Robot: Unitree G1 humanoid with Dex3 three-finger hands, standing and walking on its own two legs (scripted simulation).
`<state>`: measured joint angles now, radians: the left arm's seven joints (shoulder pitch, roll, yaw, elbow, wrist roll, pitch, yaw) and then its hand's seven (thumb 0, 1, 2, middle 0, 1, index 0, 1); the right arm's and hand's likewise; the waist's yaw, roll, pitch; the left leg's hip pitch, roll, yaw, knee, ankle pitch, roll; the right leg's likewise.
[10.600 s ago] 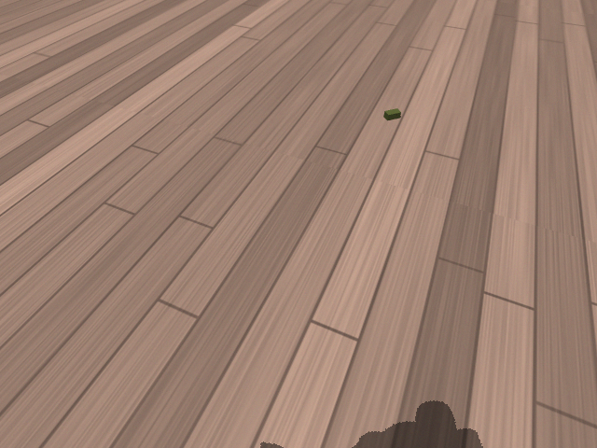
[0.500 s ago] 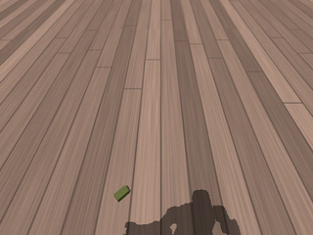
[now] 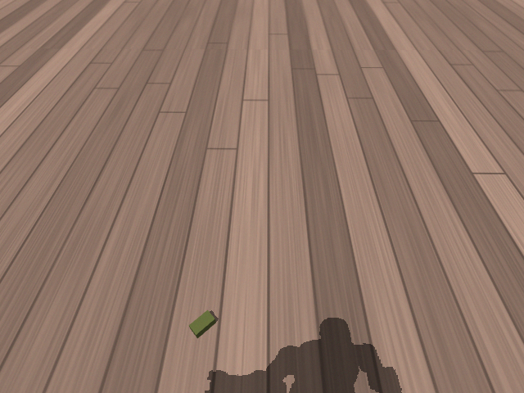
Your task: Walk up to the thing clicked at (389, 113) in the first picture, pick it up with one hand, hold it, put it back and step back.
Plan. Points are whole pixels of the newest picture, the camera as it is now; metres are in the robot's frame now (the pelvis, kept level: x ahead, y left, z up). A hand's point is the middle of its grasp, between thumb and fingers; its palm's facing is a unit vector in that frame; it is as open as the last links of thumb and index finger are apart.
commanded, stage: stand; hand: left
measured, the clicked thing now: (202, 323) +0.50 +0.23 -0.76
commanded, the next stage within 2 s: walk up in 0.46 s
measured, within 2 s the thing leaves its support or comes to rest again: neither
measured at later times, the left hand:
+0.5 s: hand out of the picture +0.07 +0.26 -0.16, palm faces -0.01 -0.94 -0.35, open 7.4 cm
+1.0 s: hand out of the picture +0.11 +0.29 -0.19, palm faces -0.03 -0.93 -0.37, open 7.4 cm
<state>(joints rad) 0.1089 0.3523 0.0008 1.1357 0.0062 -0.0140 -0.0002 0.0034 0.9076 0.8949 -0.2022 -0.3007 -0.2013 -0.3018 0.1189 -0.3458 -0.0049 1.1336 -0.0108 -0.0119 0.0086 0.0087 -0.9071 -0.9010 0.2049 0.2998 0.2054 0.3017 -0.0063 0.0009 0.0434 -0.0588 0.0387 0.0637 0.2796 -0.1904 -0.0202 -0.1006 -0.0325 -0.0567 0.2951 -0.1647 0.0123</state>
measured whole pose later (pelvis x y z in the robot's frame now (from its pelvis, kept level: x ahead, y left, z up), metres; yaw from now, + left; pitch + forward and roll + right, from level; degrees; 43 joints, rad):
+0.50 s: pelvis +0.00 +0.00 +0.00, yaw +0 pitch -2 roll +0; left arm 0.12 0.35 0.01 1.12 0.01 -0.01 -0.01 0.00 0.91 0.89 -0.20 -0.30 -0.20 -0.30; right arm 0.13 -0.35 -0.02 1.12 -0.02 -0.01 0.02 0.01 -0.91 -0.90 0.21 0.30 0.21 0.30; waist 0.00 0.00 0.05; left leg -0.07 0.04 0.06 0.31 -0.21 -0.01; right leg -0.11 -0.04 -0.06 0.32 -0.18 0.01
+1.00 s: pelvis +0.05 +0.03 -0.03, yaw -1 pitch -4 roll +0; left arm 0.21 0.39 0.04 0.96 0.00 0.02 0.01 0.00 0.91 0.89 -0.20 -0.30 -0.20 -0.30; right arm 0.15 -0.36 -0.07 0.92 -0.02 -0.04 0.01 0.01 -0.91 -0.90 0.20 0.30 0.20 0.30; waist 0.02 -0.04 0.16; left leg -0.29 0.01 0.04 0.60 -0.23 0.01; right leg -0.20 -0.04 0.05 0.76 -0.48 -0.01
